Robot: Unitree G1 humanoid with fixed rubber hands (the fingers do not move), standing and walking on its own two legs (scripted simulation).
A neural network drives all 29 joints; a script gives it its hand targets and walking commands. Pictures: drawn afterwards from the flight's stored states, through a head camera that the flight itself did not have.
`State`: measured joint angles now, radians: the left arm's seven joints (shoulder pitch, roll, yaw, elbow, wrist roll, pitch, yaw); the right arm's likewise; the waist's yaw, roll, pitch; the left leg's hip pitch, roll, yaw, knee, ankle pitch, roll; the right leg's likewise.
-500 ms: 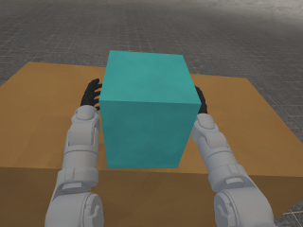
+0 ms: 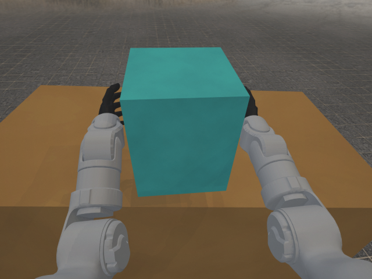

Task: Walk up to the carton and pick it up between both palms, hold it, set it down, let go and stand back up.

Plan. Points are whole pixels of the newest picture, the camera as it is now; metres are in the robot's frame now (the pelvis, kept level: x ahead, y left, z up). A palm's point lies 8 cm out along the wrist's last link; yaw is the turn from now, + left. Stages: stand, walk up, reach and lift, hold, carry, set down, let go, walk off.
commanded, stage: reach and lift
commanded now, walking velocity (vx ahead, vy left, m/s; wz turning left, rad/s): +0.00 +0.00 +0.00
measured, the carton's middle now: (179, 121) +0.41 -0.01 +0.19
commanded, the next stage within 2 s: hold in 0.88 s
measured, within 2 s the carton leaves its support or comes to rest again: neither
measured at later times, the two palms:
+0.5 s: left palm (107, 114) +0.40 +0.14 +0.22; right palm (245, 112) +0.40 -0.15 +0.22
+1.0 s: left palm (102, 109) +0.39 +0.14 +0.24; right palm (247, 105) +0.39 -0.15 +0.24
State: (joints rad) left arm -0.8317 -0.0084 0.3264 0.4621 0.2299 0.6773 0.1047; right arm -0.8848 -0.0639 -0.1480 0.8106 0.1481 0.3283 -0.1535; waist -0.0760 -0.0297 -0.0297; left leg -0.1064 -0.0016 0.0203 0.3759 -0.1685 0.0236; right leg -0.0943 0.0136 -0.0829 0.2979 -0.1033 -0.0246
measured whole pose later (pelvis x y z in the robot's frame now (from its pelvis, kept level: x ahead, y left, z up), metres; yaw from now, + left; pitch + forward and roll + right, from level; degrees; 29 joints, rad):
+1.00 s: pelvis +0.02 +0.00 +0.00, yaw +0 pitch -7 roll -2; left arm -0.79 0.01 0.32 0.30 0.22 0.82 0.07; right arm -0.87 -0.10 -0.04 0.65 0.32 0.50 -0.25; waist -0.10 -0.02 -0.05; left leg -0.07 0.00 -0.01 0.42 -0.22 0.02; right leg -0.03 0.04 -0.07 0.29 -0.13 -0.02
